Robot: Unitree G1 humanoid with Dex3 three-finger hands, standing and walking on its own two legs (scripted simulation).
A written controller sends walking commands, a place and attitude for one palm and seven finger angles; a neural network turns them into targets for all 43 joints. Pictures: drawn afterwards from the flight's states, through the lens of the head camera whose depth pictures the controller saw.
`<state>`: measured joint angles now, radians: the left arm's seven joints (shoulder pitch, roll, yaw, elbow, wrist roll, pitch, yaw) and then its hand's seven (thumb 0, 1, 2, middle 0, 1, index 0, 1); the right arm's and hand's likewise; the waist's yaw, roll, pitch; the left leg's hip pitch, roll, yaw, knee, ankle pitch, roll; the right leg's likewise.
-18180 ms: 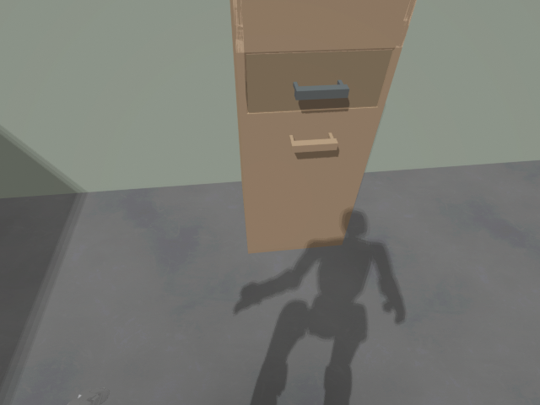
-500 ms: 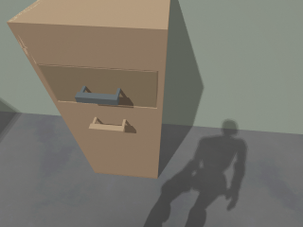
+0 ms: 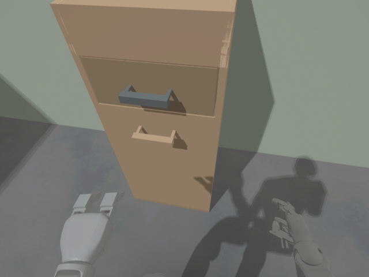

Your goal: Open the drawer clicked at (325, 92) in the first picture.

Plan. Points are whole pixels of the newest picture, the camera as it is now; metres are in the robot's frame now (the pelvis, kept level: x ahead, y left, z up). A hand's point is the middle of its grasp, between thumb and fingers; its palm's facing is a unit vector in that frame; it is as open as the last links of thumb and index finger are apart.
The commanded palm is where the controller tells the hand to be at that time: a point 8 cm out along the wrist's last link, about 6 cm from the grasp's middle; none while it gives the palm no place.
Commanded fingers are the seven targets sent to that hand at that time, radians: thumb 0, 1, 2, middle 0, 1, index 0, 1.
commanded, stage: raise the hand with hooked fingers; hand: left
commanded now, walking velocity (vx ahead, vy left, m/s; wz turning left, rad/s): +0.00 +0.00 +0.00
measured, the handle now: (146, 94) +0.56 +0.22 +0.08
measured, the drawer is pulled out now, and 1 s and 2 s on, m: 0.00 0.00 0.00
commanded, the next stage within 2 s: move the hooked fingers above the handle in 1.36 s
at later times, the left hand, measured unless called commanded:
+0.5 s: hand (83, 169) +0.27 +0.25 +0.11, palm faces +0.11 -0.09 -0.99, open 12.3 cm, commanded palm +0.24 +0.25 +0.17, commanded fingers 0.00 -0.34 0.37 -0.29 -1.10 -0.29 -1.10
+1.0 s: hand (62, 114) +0.33 +0.29 +0.20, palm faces +0.08 -0.02 -1.00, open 13.9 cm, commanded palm +0.29 +0.28 +0.25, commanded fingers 0.00 -0.50 0.30 -0.30 -1.20 -0.30 -1.20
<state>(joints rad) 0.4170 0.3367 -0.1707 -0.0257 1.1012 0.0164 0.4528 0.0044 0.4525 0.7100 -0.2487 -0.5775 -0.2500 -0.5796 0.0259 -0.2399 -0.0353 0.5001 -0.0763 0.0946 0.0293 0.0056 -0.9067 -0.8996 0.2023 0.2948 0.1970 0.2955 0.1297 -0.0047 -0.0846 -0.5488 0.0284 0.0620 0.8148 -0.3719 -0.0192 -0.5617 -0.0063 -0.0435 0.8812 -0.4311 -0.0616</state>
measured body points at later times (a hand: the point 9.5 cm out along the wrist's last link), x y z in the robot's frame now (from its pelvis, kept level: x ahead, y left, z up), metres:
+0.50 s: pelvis +0.01 +0.03 +0.03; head +0.02 -0.01 +0.48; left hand +0.26 +0.26 +0.16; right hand +0.20 -0.21 -0.08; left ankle +0.02 +0.14 -0.70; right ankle +0.01 -0.08 -0.70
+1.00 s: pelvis +0.02 +0.04 +0.04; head +0.03 +0.00 +0.49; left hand +0.32 +0.29 +0.25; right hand +0.24 -0.16 -0.06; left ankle +0.02 +0.14 -0.70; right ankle +0.01 -0.08 -0.70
